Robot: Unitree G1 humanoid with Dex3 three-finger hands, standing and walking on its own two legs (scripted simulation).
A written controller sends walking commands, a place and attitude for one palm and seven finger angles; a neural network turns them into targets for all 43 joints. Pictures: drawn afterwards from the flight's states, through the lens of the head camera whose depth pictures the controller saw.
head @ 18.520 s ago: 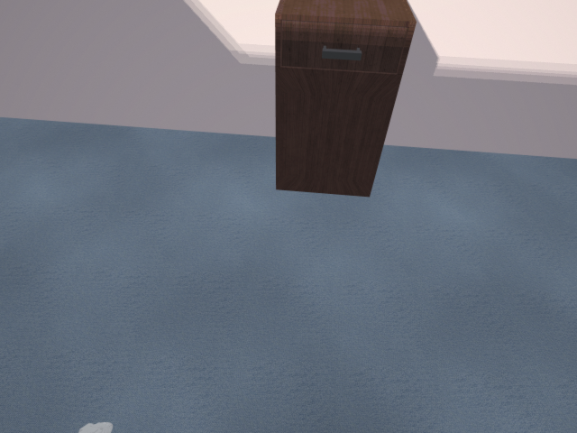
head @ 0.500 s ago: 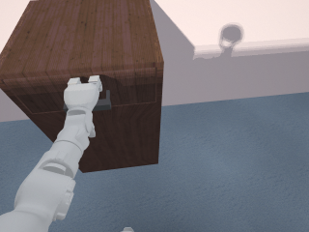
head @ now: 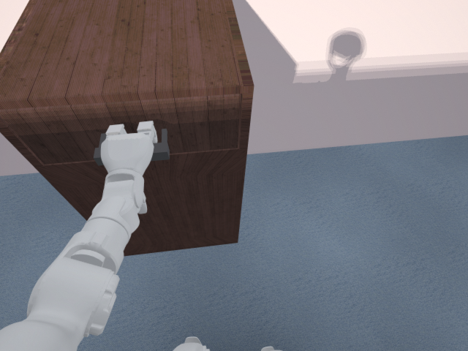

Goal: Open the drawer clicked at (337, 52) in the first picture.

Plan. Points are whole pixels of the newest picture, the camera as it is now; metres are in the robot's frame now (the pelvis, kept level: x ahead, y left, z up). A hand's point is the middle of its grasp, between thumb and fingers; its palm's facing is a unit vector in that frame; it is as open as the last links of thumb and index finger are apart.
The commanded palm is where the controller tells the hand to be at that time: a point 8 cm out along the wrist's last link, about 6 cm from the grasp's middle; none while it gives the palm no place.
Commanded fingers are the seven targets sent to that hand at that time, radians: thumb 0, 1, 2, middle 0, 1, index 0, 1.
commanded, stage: lower the fingers behind the handle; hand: left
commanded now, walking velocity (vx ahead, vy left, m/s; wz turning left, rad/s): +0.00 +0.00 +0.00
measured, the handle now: (133, 144) +0.51 +0.19 +0.01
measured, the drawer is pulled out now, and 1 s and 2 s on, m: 0.00 0.00 0.04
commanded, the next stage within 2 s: close the thumb around the handle in 0.62 s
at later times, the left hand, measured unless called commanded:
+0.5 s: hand (141, 170) +0.46 +0.17 -0.01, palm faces -0.04 -0.04 -1.00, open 13.9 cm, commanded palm +0.44 +0.17 +0.05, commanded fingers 0.00 -0.50 0.30 -0.30 -1.20 -0.30 -1.20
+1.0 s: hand (143, 171) +0.46 +0.17 -0.01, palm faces -0.03 -0.03 -1.00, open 11.6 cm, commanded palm +0.44 +0.17 +0.05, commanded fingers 0.00 0.34 0.66 -0.36 -1.29 -0.36 -1.29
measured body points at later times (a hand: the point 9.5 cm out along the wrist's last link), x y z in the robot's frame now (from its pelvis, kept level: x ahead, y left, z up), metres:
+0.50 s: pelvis +0.00 -0.01 -0.01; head +0.09 -0.01 +0.44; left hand +0.46 +0.17 +0.05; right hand +0.02 -0.27 -0.14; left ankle +0.02 +0.09 -0.69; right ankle -0.04 -0.11 -0.69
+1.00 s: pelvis +0.00 -0.01 -0.01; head +0.08 -0.01 +0.44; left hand +0.45 +0.16 +0.05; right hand +0.04 -0.27 -0.14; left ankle +0.02 +0.09 -0.69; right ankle -0.04 -0.11 -0.69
